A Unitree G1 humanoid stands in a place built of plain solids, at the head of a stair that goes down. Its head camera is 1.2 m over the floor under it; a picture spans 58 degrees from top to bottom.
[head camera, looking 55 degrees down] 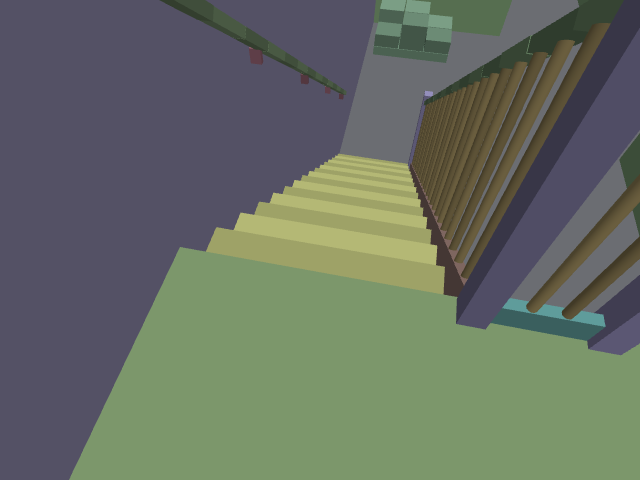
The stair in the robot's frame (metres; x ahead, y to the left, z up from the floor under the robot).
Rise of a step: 0.18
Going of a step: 0.22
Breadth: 0.90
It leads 12 degrees to the right of straight ahead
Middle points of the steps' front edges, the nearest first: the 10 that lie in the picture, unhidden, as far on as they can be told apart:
0.72 0.02 0.00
0.94 -0.03 -0.18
1.16 -0.07 -0.36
1.38 -0.12 -0.55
1.60 -0.17 -0.73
1.82 -0.21 -0.91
2.04 -0.26 -1.09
2.26 -0.30 -1.27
2.48 -0.35 -1.46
2.70 -0.40 -1.64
